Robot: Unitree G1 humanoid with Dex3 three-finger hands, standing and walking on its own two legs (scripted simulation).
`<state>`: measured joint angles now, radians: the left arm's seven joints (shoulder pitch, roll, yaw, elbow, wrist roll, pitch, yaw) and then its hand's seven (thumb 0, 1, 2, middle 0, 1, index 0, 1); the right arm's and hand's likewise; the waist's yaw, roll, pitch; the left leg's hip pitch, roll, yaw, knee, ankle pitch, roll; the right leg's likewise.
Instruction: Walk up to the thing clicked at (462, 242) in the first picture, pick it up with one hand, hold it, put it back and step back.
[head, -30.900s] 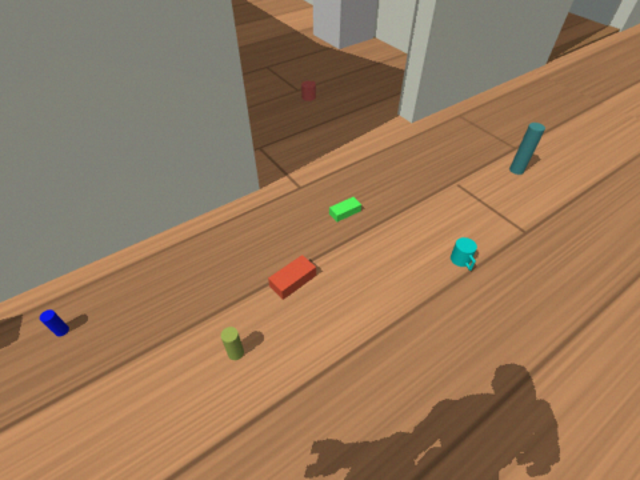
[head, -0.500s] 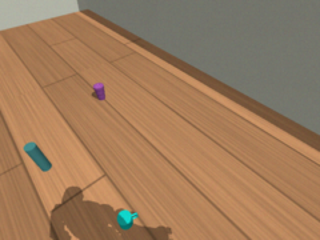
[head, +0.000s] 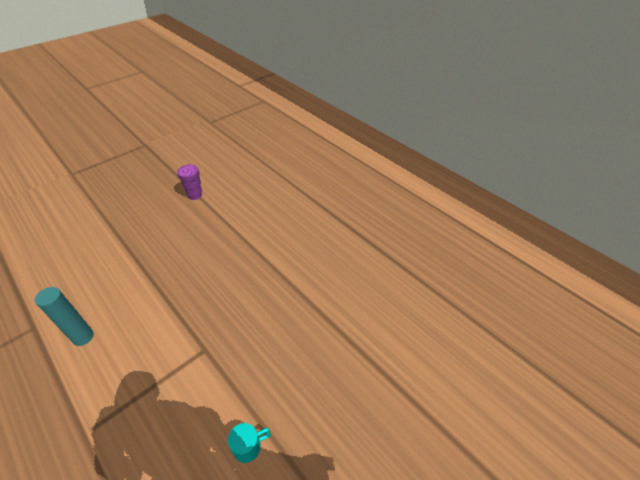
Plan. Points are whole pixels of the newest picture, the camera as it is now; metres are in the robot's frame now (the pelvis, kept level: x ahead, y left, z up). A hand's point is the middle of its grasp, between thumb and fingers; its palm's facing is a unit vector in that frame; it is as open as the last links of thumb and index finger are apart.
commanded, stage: stand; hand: left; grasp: from above
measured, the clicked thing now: (250, 440) +0.40 +0.21 -0.74
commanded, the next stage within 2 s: step back in 0.56 s
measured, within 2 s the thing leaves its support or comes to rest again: neither
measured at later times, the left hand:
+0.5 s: hand out of the picture +0.07 +0.24 -0.16, palm faces +0.00 -0.94 -0.33, open 7.4 cm
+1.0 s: hand out of the picture +0.04 +0.25 -0.16, palm faces -0.04 -0.92 -0.39, open 7.4 cm
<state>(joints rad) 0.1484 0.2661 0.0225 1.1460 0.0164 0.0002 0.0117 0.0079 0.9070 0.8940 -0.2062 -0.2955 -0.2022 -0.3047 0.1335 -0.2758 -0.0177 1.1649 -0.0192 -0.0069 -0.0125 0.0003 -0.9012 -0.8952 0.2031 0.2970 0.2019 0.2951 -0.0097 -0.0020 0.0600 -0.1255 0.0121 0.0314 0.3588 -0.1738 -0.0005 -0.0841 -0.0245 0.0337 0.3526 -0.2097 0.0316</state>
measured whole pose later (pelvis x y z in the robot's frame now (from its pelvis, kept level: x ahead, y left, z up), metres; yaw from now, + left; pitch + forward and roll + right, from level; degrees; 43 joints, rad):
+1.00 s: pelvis -0.07 -0.01 -0.02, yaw +0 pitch -1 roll +1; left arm 0.09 0.35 0.05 0.93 0.04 0.03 0.01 0.01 0.90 0.89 -0.21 -0.30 -0.21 -0.30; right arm 0.07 -0.41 -0.07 0.96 0.01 0.06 0.00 0.00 -0.90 -0.90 0.20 0.30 0.20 0.29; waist 0.00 0.01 0.18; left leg -0.43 -0.12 -0.10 1.09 -0.50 0.01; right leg -0.35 -0.02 0.04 0.58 -0.22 -0.01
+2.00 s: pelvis -0.33 +0.05 -0.03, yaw -1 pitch -4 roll +1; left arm 0.09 0.39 0.08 0.77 0.02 0.08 0.00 0.01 0.91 0.89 -0.21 -0.30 -0.20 -0.30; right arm 0.21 -0.36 -0.04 0.89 -0.04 0.02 -0.01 0.00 -0.90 -0.89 0.20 0.30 0.20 0.30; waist -0.01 -0.08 0.20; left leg -0.27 -0.05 -0.04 0.66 -0.32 0.02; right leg -0.46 0.01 0.10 0.86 -0.44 0.00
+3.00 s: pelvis -0.63 -0.03 -0.03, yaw -2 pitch -3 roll -3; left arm 0.20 0.37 0.08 0.90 0.03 0.02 -0.01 0.01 0.91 0.89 -0.21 -0.30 -0.20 -0.30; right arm 0.14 -0.41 -0.06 0.85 -0.05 0.01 -0.02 0.00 -0.90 -0.89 0.21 0.30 0.21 0.30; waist -0.01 0.04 0.12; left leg -0.42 0.10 -0.06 0.76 -0.32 0.01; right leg -0.19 0.04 0.04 0.63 -0.39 0.02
